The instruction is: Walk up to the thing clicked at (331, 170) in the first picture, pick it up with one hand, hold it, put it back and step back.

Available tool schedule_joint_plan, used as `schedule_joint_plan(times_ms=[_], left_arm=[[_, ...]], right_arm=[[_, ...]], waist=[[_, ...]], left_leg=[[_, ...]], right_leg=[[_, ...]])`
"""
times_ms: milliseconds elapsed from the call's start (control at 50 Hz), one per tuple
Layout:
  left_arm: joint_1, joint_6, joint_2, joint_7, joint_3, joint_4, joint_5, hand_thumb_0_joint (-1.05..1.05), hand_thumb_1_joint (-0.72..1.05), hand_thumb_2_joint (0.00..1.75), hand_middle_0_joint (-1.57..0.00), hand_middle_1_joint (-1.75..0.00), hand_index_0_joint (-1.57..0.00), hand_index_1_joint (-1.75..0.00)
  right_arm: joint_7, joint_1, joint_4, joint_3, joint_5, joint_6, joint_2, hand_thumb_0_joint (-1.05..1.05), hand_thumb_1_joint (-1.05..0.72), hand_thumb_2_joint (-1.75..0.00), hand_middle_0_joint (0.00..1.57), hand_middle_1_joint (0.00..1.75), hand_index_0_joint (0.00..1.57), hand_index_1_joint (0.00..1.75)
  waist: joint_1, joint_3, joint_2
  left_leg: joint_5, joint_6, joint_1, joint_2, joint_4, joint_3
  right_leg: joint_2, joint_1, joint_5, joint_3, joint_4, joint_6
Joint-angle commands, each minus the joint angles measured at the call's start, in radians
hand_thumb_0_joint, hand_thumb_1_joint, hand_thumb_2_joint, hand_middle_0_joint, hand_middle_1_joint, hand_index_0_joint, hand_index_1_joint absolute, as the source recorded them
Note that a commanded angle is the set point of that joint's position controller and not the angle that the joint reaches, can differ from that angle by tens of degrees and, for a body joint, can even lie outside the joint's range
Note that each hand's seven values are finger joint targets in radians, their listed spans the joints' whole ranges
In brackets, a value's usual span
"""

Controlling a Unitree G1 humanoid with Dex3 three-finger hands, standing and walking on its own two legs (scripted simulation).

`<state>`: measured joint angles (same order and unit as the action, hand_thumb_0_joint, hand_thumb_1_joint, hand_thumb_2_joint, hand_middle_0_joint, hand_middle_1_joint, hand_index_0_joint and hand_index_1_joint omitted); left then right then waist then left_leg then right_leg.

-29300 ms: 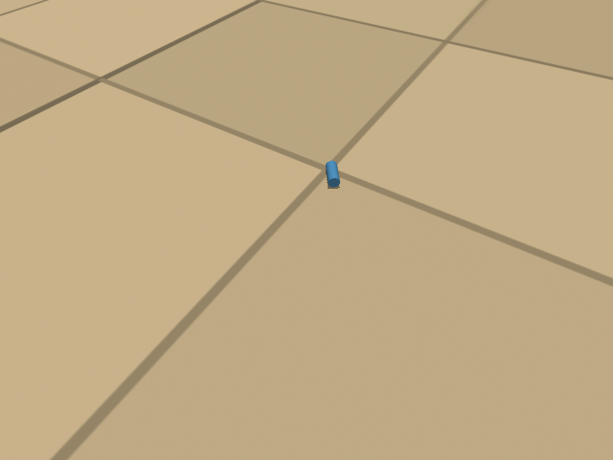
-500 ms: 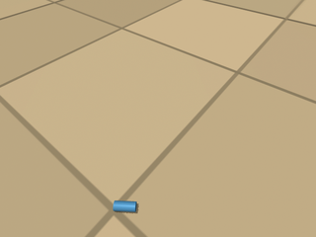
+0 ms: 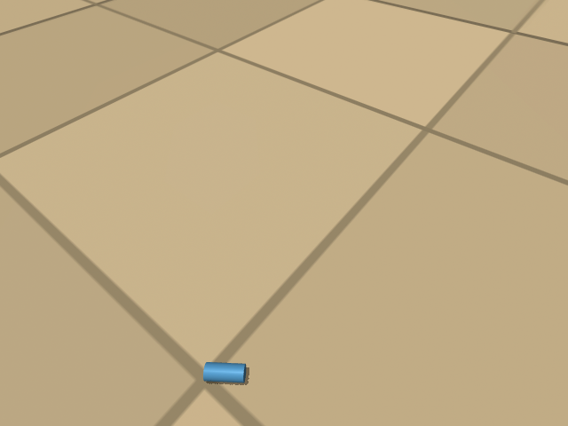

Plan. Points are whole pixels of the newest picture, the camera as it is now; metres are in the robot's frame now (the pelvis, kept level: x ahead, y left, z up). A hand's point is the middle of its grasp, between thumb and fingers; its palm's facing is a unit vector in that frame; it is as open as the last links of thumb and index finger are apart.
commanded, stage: stand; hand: left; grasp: from above
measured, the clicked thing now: (225, 372) +0.42 +0.23 -0.75
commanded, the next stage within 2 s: rise first in 0.10 s
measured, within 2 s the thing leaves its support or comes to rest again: neither
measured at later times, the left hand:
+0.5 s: hand out of the picture +0.15 +0.25 -0.17, palm faces -0.04 -0.93 -0.36, open 10.1 cm
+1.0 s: hand out of the picture +0.11 +0.26 -0.23, palm faces -0.17 -0.87 -0.47, open 14.2 cm
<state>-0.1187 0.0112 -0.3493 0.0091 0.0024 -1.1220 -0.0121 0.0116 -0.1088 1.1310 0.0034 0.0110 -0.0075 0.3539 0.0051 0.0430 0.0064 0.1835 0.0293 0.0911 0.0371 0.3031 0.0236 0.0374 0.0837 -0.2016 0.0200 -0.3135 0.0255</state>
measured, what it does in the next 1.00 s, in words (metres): lowers itself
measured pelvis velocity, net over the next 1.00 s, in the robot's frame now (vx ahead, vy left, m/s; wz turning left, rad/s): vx -0.02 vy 0.01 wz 0.01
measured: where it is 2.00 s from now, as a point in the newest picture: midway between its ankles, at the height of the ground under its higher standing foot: outside the picture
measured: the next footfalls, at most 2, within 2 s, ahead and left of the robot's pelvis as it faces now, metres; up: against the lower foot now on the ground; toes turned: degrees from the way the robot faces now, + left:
none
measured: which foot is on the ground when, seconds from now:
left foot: down 0.00-1.00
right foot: down 0.00-1.00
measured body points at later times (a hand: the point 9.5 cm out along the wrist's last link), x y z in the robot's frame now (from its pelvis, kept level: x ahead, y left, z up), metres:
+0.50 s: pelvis -0.01 +0.00 -0.02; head +0.05 +0.01 +0.42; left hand +0.15 +0.30 -0.14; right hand +0.08 -0.26 -0.15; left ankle -0.01 +0.14 -0.75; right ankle -0.02 -0.13 -0.75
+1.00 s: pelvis -0.02 +0.01 -0.10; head +0.07 +0.02 +0.34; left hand +0.12 +0.31 -0.20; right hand +0.16 -0.23 -0.19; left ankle -0.01 +0.14 -0.75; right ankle -0.02 -0.13 -0.75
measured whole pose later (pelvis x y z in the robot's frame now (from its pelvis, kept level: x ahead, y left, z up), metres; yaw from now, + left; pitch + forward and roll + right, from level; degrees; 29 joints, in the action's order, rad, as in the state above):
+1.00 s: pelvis -0.02 +0.01 -0.10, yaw +0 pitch +18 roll -2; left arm -0.23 -0.19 -0.30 -0.01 0.12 -0.50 -0.28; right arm -0.01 -0.18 0.57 -0.04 0.00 -0.12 0.23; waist -0.01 -0.12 0.01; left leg 0.53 0.02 0.92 0.05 1.15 -0.03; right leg 0.04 0.88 -0.53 0.03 -1.11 0.04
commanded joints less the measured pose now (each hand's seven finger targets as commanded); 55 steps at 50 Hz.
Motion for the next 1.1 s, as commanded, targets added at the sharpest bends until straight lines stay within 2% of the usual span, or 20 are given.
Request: schedule_joint_plan(times_ms=[0, 180, 200, 220, 240, 260, 300, 340, 360, 400, 440, 540, 580, 620, 680, 720, 860, 960, 1040, 1080], left_arm=[[0.025, 0.016, -0.222, -0.02, 0.041, 0.053, 0.003, 0.0, 0.9, 0.9, -0.2, -0.3, -0.2, -0.3], [0.028, 0.017, -0.217, -0.02, 0.04, 0.057, 0.005, 0.0, 0.82, 0.95, -0.13, -0.38, -0.14, -0.38], [0.379, 0.108, -0.043, -0.032, 0.043, 0.408, 0.05, 0.0, 0.74, 0.94, -0.21, -0.46, -0.2, -0.46], [0.477, 0.096, -0.097, -0.038, 0.061, 0.335, 0.047, 0.0, 0.66, 0.95, -0.2, -0.54, -0.17, -0.54], [0.311, 0.055, -0.185, -0.044, 0.122, 0.157, 0.028, 0.0, 0.58, 0.97, -0.17, -0.62, -0.14, -0.62], [0.237, 0.038, -0.193, -0.031, 0.139, 0.093, 0.017, 0.0, 0.5, 0.95, -0.16, -0.68, -0.14, -0.7], [0.317, 0.049, -0.261, -0.013, 0.173, 0.173, -0.022, 0.0, 0.34, 0.95, -0.13, -0.82, -0.13, -0.82], [0.161, 0.023, -0.225, 0.019, 0.189, 0.056, -0.087, 0.0, 0.18, 0.92, -0.09, -0.98, -0.12, -0.94], [0.112, 0.016, -0.236, 0.028, 0.212, 0.077, -0.109, 0.0, 0.1, 0.94, -0.07, -1.02, -0.1, -0.99], [0.058, -0.007, -0.22, 0.023, 0.221, 0.162, -0.13, 0.0, -0.06, 0.94, -0.07, -1.05, -0.1, -1.02], [0.068, -0.053, -0.149, 0.014, 0.174, 0.194, -0.14, 0.0, -0.22, 0.97, -0.07, -1.06, -0.09, -1.04], [0.084, -0.123, -0.138, -0.018, 0.174, 0.304, -0.165, 0.0, -0.55, 0.98, -0.08, -1.07, -0.08, -1.07], [0.117, -0.122, -0.122, -0.019, 0.164, 0.335, -0.173, 0.0, -0.57, 0.99, -0.08, -1.07, -0.08, -1.07], [0.134, -0.103, -0.169, -0.026, 0.207, 0.43, -0.192, 0.0, -0.57, 1.0, -0.08, -1.07, -0.07, -1.08], [0.042, -0.088, -0.126, -0.028, 0.189, 0.527, -0.206, 0.0, -0.6, 1.02, -0.07, -1.06, -0.06, -1.07], [0.011, -0.093, -0.178, -0.034, 0.223, 0.613, -0.233, 0.0, -0.59, 1.03, -0.07, -1.06, -0.06, -1.07], [-0.112, -0.167, -0.127, -0.036, 0.182, 0.743, -0.262, 0.0, -0.6, 1.01, -0.08, -1.04, -0.07, -1.06], [-0.094, -0.183, -0.132, -0.039, 0.183, 0.763, -0.286, 0.0, -0.57, 0.97, -0.09, -1.04, -0.08, -1.05], [0.03, -0.13, -0.162, -0.04, 0.18, 0.675, -0.351, 0.0, -0.57, 0.98, -0.1, -1.0, -0.08, -1.01], [0.067, -0.079, -0.175, -0.044, 0.177, 0.652, -0.4, 0.0, -0.56, 0.98, -0.09, -1.0, -0.08, -1.01]], right_arm=[[-0.019, 0.033, -0.055, -0.039, -0.001, -0.021, 0.211, 0.0, -0.9, -0.9, 0.2, 0.3, 0.2, 0.3], [-0.02, 0.035, -0.058, -0.039, -0.002, -0.022, 0.21, 0.0, -0.92, -0.91, 0.2, 0.3, 0.2, 0.3], [-0.04, 0.003, -0.333, -0.007, -0.068, -0.067, 0.044, 0.0, -0.96, -0.92, 0.2, 0.3, 0.2, 0.3], [-0.05, -0.051, -0.279, -0.011, -0.07, -0.064, 0.077, 0.0, -0.91, -0.9, 0.2, 0.3, 0.2, 0.3], [-0.055, -0.074, -0.269, -0.022, -0.067, -0.052, 0.106, 0.0, -0.91, -0.91, 0.2, 0.3, 0.2, 0.3], [-0.054, -0.084, -0.296, -0.035, -0.066, -0.042, 0.105, 0.0, -0.89, -0.9, 0.2, 0.3, 0.2, 0.3], [-0.063, -0.111, -0.337, -0.066, -0.054, -0.052, 0.104, 0.0, -0.9, -0.9, 0.2, 0.3, 0.2, 0.3], [-0.053, -0.141, -0.362, -0.089, -0.033, -0.055, 0.093, 0.0, -0.92, -0.91, 0.2, 0.3, 0.2, 0.3], [-0.047, -0.152, -0.382, -0.096, -0.028, -0.057, 0.09, 0.0, -0.93, -0.91, 0.2, 0.3, 0.2, 0.3], [-0.043, -0.144, -0.443, -0.107, -0.032, -0.056, 0.084, 0.0, -0.92, -0.9, 0.2, 0.3, 0.2, 0.3], [-0.038, -0.13, -0.478, -0.101, -0.038, -0.051, 0.075, 0.0, -0.92, -0.9, 0.2, 0.3, 0.2, 0.3], [-0.024, -0.102, -0.56, -0.102, -0.042, -0.066, 0.059, 0.0, -0.91, -0.9, 0.2, 0.3, 0.2, 0.3], [-0.021, -0.109, -0.571, -0.105, -0.035, -0.084, 0.062, 0.0, -0.9, -0.9, 0.2, 0.3, 0.2, 0.3], [-0.021, -0.119, -0.589, -0.113, -0.029, -0.099, 0.053, 0.0, -0.9, -0.9, 0.2, 0.3, 0.2, 0.3], [-0.021, -0.119, -0.622, -0.11, -0.026, -0.122, 0.04, 0.0, -0.89, -0.9, 0.2, 0.3, 0.2, 0.3], [-0.031, -0.117, -0.634, -0.117, -0.025, -0.129, 0.046, 0.0, -0.89, -0.9, 0.2, 0.3, 0.2, 0.3], [-0.038, -0.107, -0.665, -0.114, -0.021, -0.145, 0.037, 0.0, -0.92, -0.9, 0.2, 0.3, 0.2, 0.3], [-0.043, -0.087, -0.688, -0.102, -0.015, -0.169, 0.027, 0.0, -0.91, -0.9, 0.2, 0.3, 0.2, 0.3], [-0.038, -0.056, -0.686, -0.1, -0.006, -0.196, 0.029, 0.0, -0.89, -0.9, 0.2, 0.3, 0.2, 0.3], [-0.032, -0.048, -0.68, -0.104, -0.002, -0.209, 0.035, 0.0, -0.88, -0.9, 0.2, 0.3, 0.2, 0.3]], waist=[[-0.004, -0.069, -0.008], [-0.005, -0.068, -0.004], [-0.124, 0.013, 0.005], [-0.092, -0.036, 0.004], [-0.073, -0.009, -0.037], [-0.042, -0.008, -0.051], [-0.036, -0.153, -0.039], [-0.026, -0.222, -0.04], [0.012, -0.274, -0.022], [0.036, -0.346, 0.053], [0.014, -0.284, 0.045], [-0.001, -0.246, -0.009], [-0.022, -0.227, -0.03], [-0.011, -0.3, 0.001], [-0.014, -0.344, 0.037], [-0.005, -0.394, 0.083], [-0.035, -0.418, 0.046], [-0.048, -0.385, 0.031], [-0.063, -0.345, 0.05], [-0.058, -0.396, 0.065]], left_leg=[[-0.194, -0.039, -0.021, 0.107, -0.028, -0.067], [-0.219, -0.039, -0.026, 0.105, -0.023, -0.062], [-0.054, -0.035, 0.111, -0.034, 0.047, 0.039], [-0.03, -0.037, 0.103, -0.037, 0.056, 0.033], [0.004, -0.04, 0.147, -0.042, 0.076, 0.03], [-0.014, -0.038, 0.185, -0.037, 0.112, 0.031], [-0.068, -0.041, 0.172, -0.041, 0.168, 0.028], [-0.117, -0.041, 0.238, -0.053, 0.251, 0.023], [-0.159, -0.035, 0.249, -0.057, 0.273, 0.019], [-0.195, -0.024, 0.222, -0.06, 0.284, 0.023], [-0.175, -0.018, 0.265, -0.052, 0.295, 0.013], [-0.048, -0.023, 0.389, -0.037, 0.377, 0.003], [0.002, -0.025, 0.459, -0.03, 0.441, -0.005], [0.019, -0.026, 0.485, -0.034, 0.503, -0.001], [0.026, -0.024, 0.522, -0.028, 0.559, -0.011], [-0.001, -0.017, 0.507, -0.018, 0.579, -0.02], [-0.057, -0.03, 0.573, -0.012, 0.673, -0.034], [0.049, -0.036, 0.684, -0.016, 0.74, -0.028], [0.158, -0.035, 0.843, -0.016, 0.854, -0.037], [0.186, -0.034, 0.908, -0.022, 0.928, -0.036]], right_leg=[[0.107, 0.009, 0.201, -0.072, 0.041, -0.042], [0.107, 0.005, 0.229, -0.07, 0.038, -0.041], [-0.032, 0.223, 0.131, 0.004, -0.024, -0.026], [-0.028, 0.18, 0.099, 0.012, -0.033, -0.026], [-0.035, 0.189, 0.044, 0.022, -0.04, -0.034], [-0.041, 0.21, 0.038, 0.028, -0.071, -0.034], [-0.031, 0.2, 0.103, 0.016, -0.127, -0.03], [-0.025, 0.217, 0.158, 0.012, -0.207, -0.03], [-0.027, 0.194, 0.183, 0.017, -0.238, -0.034], [-0.03, 0.189, 0.196, 0.015, -0.266, -0.042], [-0.039, 0.259, 0.156, 0.024, -0.276, -0.043], [-0.045, 0.385, 0.019, 0.037, -0.348, -0.042], [-0.05, 0.475, -0.028, 0.037, -0.41, -0.038], [-0.041, 0.508, -0.041, 0.027, -0.466, -0.038], [-0.04, 0.57, -0.049, 0.024, -0.546, -0.04], [-0.043, 0.598, -0.038, 0.025, -0.586, -0.042], [-0.041, 0.645, 0.01, 0.024, -0.643, -0.035], [-0.039, 0.73, -0.059, 0.021, -0.692, -0.036], [-0.038, 0.924, -0.161, 0.019, -0.823, -0.04], [-0.036, 1.004, -0.189, 0.016, -0.906, -0.041]])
